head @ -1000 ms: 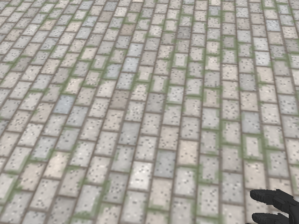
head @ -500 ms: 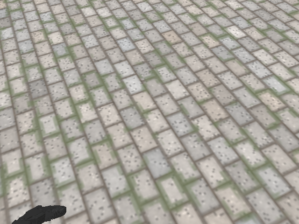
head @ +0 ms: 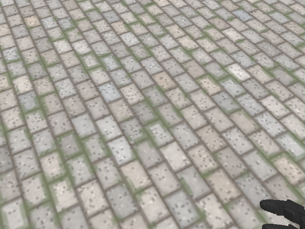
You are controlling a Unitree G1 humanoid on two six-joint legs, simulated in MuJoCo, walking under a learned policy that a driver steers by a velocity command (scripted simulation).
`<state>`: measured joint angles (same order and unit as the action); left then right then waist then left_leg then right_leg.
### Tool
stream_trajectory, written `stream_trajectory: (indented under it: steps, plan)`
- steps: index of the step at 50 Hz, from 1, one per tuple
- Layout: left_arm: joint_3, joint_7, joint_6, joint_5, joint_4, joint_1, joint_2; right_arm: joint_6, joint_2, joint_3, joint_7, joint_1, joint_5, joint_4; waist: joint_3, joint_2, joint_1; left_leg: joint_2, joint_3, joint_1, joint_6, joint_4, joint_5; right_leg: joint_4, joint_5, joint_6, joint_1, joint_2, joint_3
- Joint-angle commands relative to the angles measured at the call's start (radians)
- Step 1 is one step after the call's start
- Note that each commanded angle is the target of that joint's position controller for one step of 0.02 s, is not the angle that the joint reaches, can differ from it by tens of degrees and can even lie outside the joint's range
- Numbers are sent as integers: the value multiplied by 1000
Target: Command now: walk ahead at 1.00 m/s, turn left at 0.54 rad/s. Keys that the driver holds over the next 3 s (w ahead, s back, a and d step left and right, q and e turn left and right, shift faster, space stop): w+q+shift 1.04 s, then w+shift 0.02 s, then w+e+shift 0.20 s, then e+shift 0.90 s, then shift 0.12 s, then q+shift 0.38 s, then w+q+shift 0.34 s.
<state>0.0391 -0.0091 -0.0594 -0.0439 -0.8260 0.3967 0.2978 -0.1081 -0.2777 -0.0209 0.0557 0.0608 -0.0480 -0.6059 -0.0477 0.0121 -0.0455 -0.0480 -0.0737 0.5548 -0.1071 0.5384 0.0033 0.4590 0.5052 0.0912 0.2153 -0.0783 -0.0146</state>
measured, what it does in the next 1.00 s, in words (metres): walks ahead, turning left: right foot, then left foot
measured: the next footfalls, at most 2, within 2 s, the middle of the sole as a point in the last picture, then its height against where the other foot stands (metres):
right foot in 0.44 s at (173, 180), level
left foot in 0.90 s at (83, 141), level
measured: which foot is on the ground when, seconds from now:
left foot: down 0.00-0.44, up 0.46-0.88, down 0.90-1.00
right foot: up 0.00-0.42, down 0.44-0.90, up 0.92-1.00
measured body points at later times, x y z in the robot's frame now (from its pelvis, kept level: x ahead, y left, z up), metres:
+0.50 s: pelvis +0.48 +0.05 +0.01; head +0.51 +0.07 +0.46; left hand +0.64 +0.36 -0.02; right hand +0.58 -0.21 -0.11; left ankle +0.22 +0.07 -0.62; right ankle +0.64 -0.03 -0.70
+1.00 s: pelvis +0.82 +0.31 +0.00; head +0.83 +0.34 +0.45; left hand +0.68 +0.57 -0.10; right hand +1.12 +0.26 -0.09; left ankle +0.84 +0.40 -0.70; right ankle +0.84 +0.07 -0.57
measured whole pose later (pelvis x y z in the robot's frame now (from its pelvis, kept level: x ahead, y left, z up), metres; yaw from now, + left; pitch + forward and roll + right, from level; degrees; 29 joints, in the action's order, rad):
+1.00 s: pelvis +0.82 +0.31 +0.00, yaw +55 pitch -1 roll -1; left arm 0.02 0.00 -0.14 0.02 -0.71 0.23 0.28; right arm -0.04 -0.33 -0.06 0.05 0.25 -0.02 -0.64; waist -0.10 0.00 0.00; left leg -0.13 -0.05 0.46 -0.17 0.72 0.24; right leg 1.36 0.38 0.01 -0.25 0.01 -0.07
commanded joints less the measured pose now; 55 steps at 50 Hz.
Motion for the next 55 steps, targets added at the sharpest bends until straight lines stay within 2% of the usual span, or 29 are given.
stream_trajectory:
  steps: [1, 2, 3, 4, 5, 9, 13, 19, 21, 22, 23, 24, 25, 27, 28, 30, 33, 38, 41, 43, 44, 45, 46, 47, 48, 50, 51, 53, 55]
  plan:
    - [-5, 6, -28, 2, 135, 30, -7, 11, -261, -89, -8, 494, 17, -77, 360, 359, 131, 248, 640, -1062, -276, 37, 441, 1056, -116, -98, -856, -2, -49]
    - [-16, 24, -71, 56, 156, -27, 78, 12, -176, -85, -13, 499, 32, -63, 423, 273, 189, 307, 993, -1107, -291, -238, 717, 1082, -64, -65, -974, -23, -146]
    - [-2, 30, -97, 85, 188, -142, 128, 7, -153, -81, -23, 440, 53, -51, 255, 146, 185, 298, 917, -986, -237, -276, 685, 1015, -147, -30, -1032, 45, -180]
    - [-12, 27, -113, 70, 214, -225, 120, 3, -149, -80, -16, 391, 55, -44, 159, -29, 152, 260, 831, -811, -210, -296, 535, 917, -190, -14, -977, 72, -165]
    - [-12, 22, -122, 45, 222, -270, 96, -3, -139, -74, -9, 350, 53, -43, 75, -107, 108, 213, 754, -668, -210, -310, 405, 835, -197, -17, -942, 83, -157]
    - [-7, 11, -94, 17, 230, -237, 82, 1, -102, -59, -22, 308, 14, -54, -17, -40, 18, 110, 562, -434, -216, -345, 144, 608, -214, -92, -876, 130, -126]
    - [-30, 16, -100, 8, 332, -481, 9, 16, -124, -65, -55, 353, 10, -94, -93, 17, 104, 17, 450, -162, -142, -364, 34, 216, -542, -140, -705, 68, -36]
    - [28, 5, -113, 69, 384, -547, 101, 30, -117, -75, -65, 425, -6, -161, -18, 82, 116, 53, 546, -363, -52, -215, -85, -35, -621, -125, -493, 23, -93]
    - [66, -8, -117, 80, 356, -305, 164, 47, -162, -88, -62, 364, 20, -143, 168, 117, -41, 39, 514, -414, -6, 91, -398, 6, -534, -79, -230, 56, -81]
    - [76, -24, -97, 85, 310, -18, 191, 54, -117, -70, -58, 305, 61, -102, 368, 108, -166, 31, 471, -268, 16, 403, -295, 150, -365, -27, 97, 204, -187]
    - [82, -6, -94, 47, 259, 66, 268, 45, 52, -15, -48, 522, 19, -75, 580, -390, -39, -106, 357, 106, 63, 804, 545, 23, -76, 183, 486, 531, -769]
    - [77, 10, -88, 56, 254, 66, 182, 53, -38, -9, -61, 494, -27, -77, 571, -411, -69, 16, 300, 239, 59, 933, 512, -85, 311, 167, 452, 531, -947]
    - [64, 0, -74, 58, 265, 5, 105, 57, -117, -29, -68, 346, -15, -64, 364, -286, -108, 55, 248, 302, 55, 915, 423, -125, 258, 101, 296, 450, -752]
    - [55, -1, -54, 28, 218, -58, 91, 53, -120, -38, -60, 166, 34, -21, 98, -22, -82, 117, 189, 265, 52, 838, 340, -165, -161, 54, -36, 369, -458]
    - [48, -2, -57, 13, 200, -87, 76, 59, -91, -38, -50, 175, 23, -4, 55, -53, -29, 155, 198, 223, 50, 816, 317, -189, -235, 59, -142, 355, -382]
    - [36, 10, -61, 36, 168, -127, 23, 84, -40, -29, -42, 181, -5, 17, 16, -94, 16, 203, 188, 215, 46, 797, 337, -235, -284, 59, -243, 339, -262]
    - [46, 12, -67, 54, 142, -188, 61, 97, -20, -14, -31, 144, 10, 56, -55, -73, 63, 247, 180, 256, 67, 727, 247, -303, -410, 64, -357, 353, -108]
    - [67, 2, -74, 43, 114, -154, 171, 74, -57, -13, 4, -8, 21, 85, -117, 12, 22, 194, 63, 145, 50, 372, -101, -367, -569, 6, -350, 285, 164]
    - [76, 1, -52, 43, 90, -82, 234, 62, -116, -37, 22, -60, 13, 103, -71, -38, 34, 59, -81, 0, -5, 237, -60, -251, -1158, -37, -201, 280, 234]
    - [89, -5, -26, 48, 101, -94, 293, 74, -189, -76, 19, 127, -2, 74, 50, -136, 166, -21, -120, -215, -49, 263, 88, 56, -1618, -38, -157, 317, 242]
    - [89, -7, -22, 51, 126, -136, 295, 88, -257, -116, 10, 366, -2, 12, 166, -134, 286, -41, -87, -523, -92, 246, 109, 335, -1634, -36, -285, 316, 222]
    - [68, -7, -34, 54, 129, -146, 224, 104, -295, -138, -10, 530, -13, -51, 188, -1, 336, 11, 54, -827, -140, 162, 71, 728, -952, -81, -555, 207, 214]
    - [10, 8, -72, 39, 194, -6, 43, 97, -371, -134, -17, 407, 2, -8, 254, 373, 116, 207, 603, -1032, -326, 29, 269, 1152, 52, -123, -944, 8, 93]
    - [7, 18, -117, 66, 239, -76, 133, 73, -303, -119, -16, 406, 28, 43, 452, 236, 177, 314, 980, -1085, -384, -207, 695, 1172, -6, -80, -1053, 26, -144]
    - [16, 15, -131, 92, 273, -224, 176, 52, -255, -111, -17, 408, 36, 32, 282, 88, 195, 303, 973, -941, -307, -303, 739, 1075, -87, -55, -1092, 67, -142]
    - [6, -1, -128, 57, 256, -241, 129, 21, -214, -95, -12, 292, 44, 24, 88, -117, 72, 236, 798, -582, -251, -302, 495, 878, -167, -61, -964, 136, -147]
    - [11, 2, -112, 48, 240, -184, 131, 16, -198, -89, -19, 236, 56, 35, 65, -70, 15, 191, 721, -457, -256, -295, 412, 828, -187, -80, -886, 152, -165]
    - [17, 6, -79, 39, 224, -167, 133, 19, -142, -71, -31, 200, 41, 23, 3, -36, -14, 142, 582, -317, -246, -319, 320, 698, -190, -119, -835, 181, -141]
    - [-6, 10, -66, 21, 246, -246, 81, 19, -110, -56, -54, 218, 36, -8, -51, -27, 21, 103, 409, -206, -217, -341, 170, 528, -344, -153, -814, 202, -57]
Over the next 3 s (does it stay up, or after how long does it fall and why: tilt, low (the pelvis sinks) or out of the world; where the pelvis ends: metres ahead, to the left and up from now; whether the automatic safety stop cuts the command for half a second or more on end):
stays up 1.34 0.89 0.02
